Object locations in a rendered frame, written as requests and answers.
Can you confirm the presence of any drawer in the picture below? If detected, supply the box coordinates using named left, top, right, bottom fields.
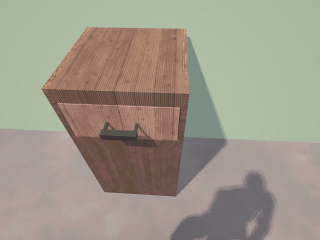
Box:
left=58, top=103, right=180, bottom=140

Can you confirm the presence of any cabinet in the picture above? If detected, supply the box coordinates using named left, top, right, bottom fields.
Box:
left=42, top=27, right=190, bottom=197

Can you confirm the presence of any handle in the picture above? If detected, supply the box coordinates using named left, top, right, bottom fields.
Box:
left=99, top=122, right=139, bottom=141

